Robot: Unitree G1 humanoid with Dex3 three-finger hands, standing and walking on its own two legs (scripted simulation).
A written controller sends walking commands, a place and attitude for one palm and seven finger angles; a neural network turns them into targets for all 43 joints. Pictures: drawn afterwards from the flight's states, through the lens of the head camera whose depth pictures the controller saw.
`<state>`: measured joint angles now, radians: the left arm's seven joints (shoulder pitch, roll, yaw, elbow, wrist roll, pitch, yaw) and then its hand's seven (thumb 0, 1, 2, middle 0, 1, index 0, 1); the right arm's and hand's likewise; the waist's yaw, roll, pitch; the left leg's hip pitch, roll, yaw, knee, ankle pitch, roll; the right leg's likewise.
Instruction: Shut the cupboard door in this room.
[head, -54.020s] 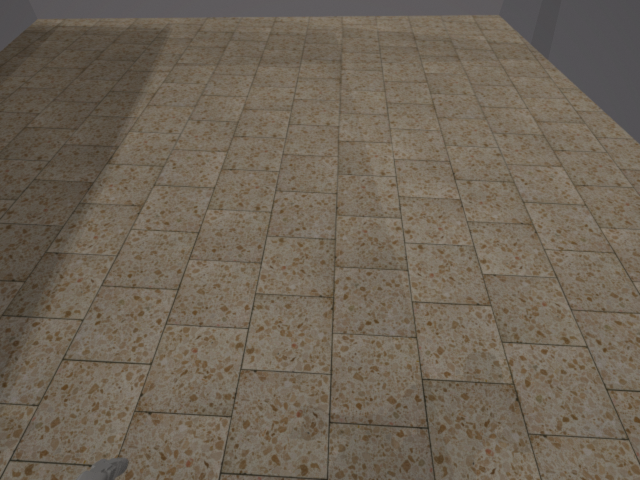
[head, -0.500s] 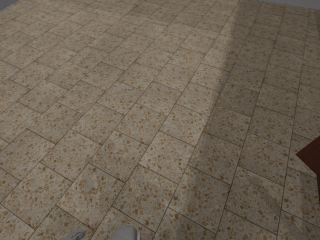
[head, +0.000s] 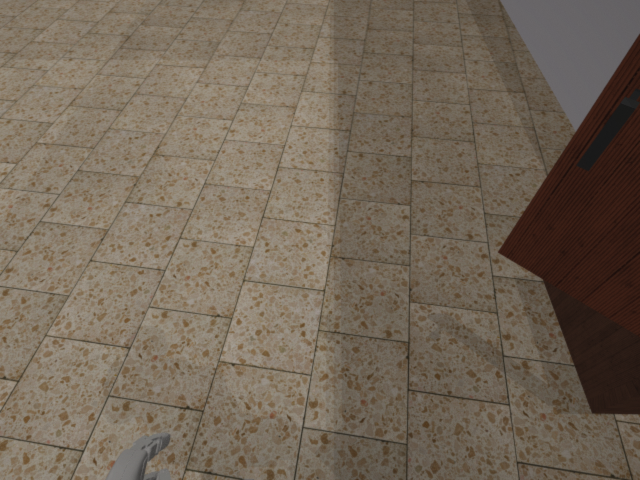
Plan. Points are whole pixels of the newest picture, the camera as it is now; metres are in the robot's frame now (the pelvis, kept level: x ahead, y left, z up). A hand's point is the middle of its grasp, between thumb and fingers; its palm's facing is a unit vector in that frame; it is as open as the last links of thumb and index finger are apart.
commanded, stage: turn to face it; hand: left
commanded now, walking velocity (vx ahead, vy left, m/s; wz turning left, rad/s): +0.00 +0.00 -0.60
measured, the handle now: (609, 130) +0.62 -0.44 +0.07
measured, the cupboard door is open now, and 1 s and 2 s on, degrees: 49 49 49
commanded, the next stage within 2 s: take the last steps up to it in 1.10 s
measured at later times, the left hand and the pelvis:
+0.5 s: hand (181, 448) +0.18 +0.21 -0.16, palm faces -0.24 -0.95 -0.19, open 7.4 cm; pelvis +0.03 +0.03 +0.02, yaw -17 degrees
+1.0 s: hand (244, 410) +0.23 +0.13 -0.16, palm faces -0.51 -0.84 -0.21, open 7.4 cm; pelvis +0.06 +0.01 +0.01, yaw -32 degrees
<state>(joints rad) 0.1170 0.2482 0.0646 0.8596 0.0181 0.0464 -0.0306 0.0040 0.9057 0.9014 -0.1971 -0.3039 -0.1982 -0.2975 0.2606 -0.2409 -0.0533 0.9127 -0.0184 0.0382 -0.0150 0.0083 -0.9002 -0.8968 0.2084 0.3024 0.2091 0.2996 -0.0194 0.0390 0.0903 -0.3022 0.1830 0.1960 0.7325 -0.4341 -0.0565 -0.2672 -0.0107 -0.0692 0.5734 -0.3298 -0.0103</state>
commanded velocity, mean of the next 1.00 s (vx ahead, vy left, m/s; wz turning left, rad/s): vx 0.00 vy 0.00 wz -0.50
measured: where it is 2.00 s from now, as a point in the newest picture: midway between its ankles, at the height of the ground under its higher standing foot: outside the picture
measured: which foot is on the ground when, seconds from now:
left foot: up 0.00-0.30, down 0.32-0.70, up 0.72-1.00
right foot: down 0.00-0.32, up 0.34-0.68, down 0.70-1.00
